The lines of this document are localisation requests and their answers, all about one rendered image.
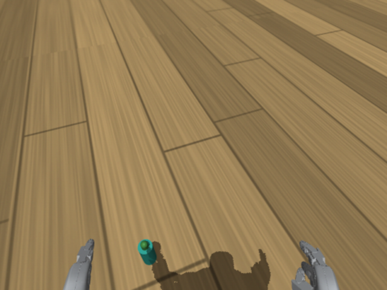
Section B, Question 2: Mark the bottle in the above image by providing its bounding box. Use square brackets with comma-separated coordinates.
[138, 239, 157, 265]

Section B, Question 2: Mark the left robot hand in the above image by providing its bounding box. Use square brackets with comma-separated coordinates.
[63, 239, 94, 290]

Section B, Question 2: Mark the right robot hand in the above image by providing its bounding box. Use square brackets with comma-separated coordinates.
[291, 240, 340, 290]

